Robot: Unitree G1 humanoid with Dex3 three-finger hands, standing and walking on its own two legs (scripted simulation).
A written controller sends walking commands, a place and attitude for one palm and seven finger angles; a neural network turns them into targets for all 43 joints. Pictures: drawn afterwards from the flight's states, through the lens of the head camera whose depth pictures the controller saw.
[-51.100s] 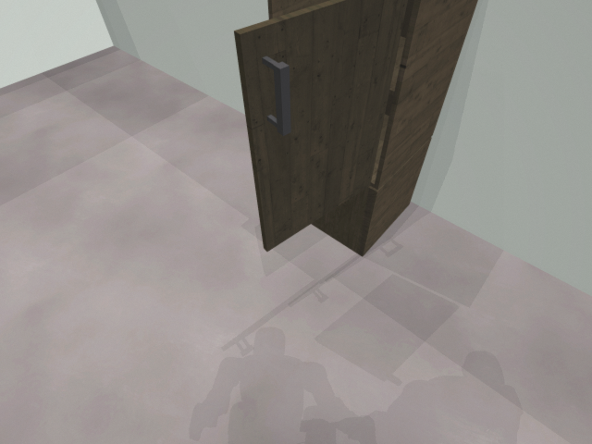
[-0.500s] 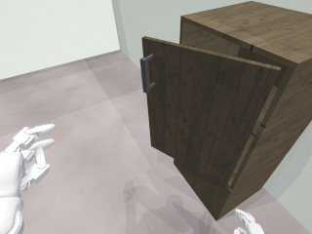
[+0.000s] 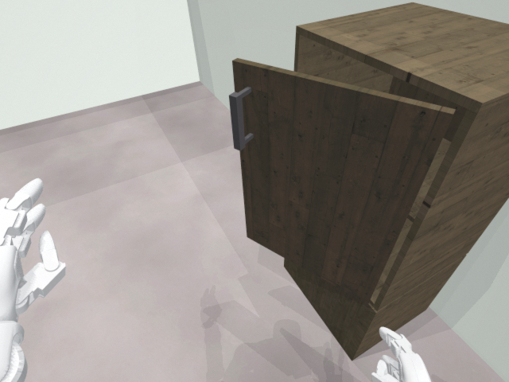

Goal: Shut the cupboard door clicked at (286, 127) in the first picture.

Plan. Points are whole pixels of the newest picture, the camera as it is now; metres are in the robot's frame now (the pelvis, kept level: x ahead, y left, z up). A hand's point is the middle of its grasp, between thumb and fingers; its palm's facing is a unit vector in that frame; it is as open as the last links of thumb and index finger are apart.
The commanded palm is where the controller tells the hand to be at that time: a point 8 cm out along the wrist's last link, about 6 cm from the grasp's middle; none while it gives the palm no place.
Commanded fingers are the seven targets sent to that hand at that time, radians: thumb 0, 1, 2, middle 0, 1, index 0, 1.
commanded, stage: step back with the hand held close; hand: left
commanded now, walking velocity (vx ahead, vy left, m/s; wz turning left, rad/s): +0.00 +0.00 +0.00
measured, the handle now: (243, 119) +0.62 +0.11 +0.13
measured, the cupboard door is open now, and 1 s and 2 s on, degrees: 26 26 26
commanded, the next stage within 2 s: stop stepping back and stand still in 1.38 s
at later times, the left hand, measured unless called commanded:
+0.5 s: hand (48, 275) +0.18 +0.28 +0.16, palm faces +0.35 -0.79 -0.50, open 7.4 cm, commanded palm +0.12 +0.32 +0.17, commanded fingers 0.00 0.90 0.90 -0.20 -0.30 -0.20 -0.30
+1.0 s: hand out of the picture +0.09 +0.28 +0.16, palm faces +0.48 -0.77 -0.41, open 7.4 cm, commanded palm +0.02 +0.33 +0.17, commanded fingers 0.00 0.90 0.90 -0.20 -0.30 -0.20 -0.30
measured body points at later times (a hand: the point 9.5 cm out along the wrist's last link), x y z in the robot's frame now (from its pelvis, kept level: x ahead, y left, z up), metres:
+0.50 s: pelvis -0.03 +0.02 -0.01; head -0.02 +0.03 +0.44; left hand +0.16 +0.32 +0.18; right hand +0.15 -0.24 -0.08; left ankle -0.01 +0.09 -0.74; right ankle +0.01 -0.11 -0.74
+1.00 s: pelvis -0.11 +0.02 -0.03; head -0.11 +0.04 +0.42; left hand +0.06 +0.32 +0.18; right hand +0.05 -0.22 -0.11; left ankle -0.02 +0.09 -0.74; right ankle +0.00 -0.11 -0.74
